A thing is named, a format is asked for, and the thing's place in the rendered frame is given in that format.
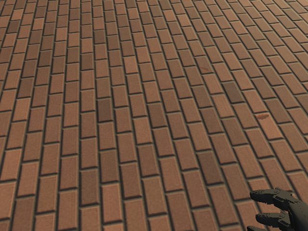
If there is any robot right hand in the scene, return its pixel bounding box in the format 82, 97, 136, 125
246, 187, 308, 231

